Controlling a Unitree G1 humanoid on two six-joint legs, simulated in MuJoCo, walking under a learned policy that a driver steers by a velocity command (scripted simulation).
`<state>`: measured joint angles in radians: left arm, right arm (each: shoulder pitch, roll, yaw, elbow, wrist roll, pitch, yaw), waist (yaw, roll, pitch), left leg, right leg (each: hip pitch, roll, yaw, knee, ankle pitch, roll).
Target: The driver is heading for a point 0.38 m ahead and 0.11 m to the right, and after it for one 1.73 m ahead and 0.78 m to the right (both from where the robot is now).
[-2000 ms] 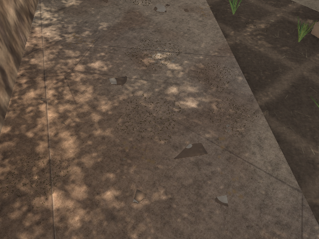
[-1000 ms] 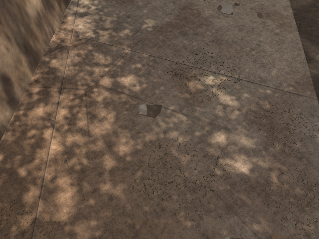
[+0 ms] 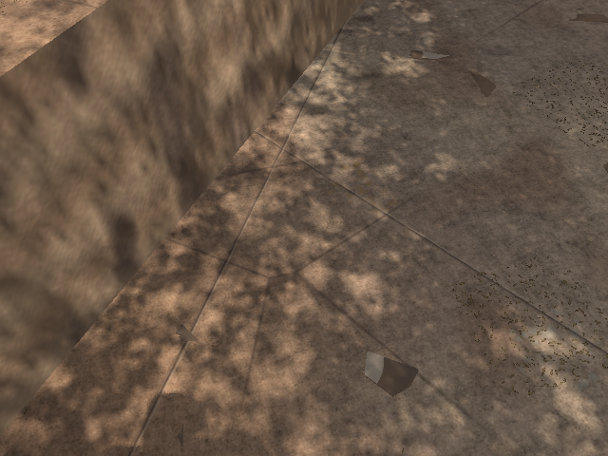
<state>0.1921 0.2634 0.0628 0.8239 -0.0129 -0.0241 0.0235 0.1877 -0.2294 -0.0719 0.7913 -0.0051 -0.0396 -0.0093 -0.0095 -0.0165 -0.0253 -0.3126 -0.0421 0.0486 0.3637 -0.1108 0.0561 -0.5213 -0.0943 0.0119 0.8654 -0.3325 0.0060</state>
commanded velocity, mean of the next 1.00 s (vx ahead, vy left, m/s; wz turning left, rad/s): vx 0.46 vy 0.00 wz -0.40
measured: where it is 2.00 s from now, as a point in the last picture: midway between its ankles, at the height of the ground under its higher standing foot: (432, 396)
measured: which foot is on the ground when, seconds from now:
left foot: down 0.00-0.16, up 0.18-0.60, down 0.62-1.00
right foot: up 0.00-0.14, down 0.16-0.62, up 0.64-1.00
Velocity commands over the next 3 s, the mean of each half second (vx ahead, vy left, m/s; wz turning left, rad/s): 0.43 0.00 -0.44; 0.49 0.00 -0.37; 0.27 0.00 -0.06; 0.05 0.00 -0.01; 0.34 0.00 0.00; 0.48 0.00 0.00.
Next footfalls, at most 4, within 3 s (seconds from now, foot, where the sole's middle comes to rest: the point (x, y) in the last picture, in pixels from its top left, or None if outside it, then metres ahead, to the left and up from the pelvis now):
0.16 right None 0.09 -0.14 -0.78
0.62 left None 0.43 0.00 -0.78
1.08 right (480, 425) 0.57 -0.36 -0.78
1.48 left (399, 344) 0.77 -0.21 -0.78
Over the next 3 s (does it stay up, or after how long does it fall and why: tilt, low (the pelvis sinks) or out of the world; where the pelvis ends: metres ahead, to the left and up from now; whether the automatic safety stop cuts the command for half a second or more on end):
stays up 1.03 -0.41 -0.01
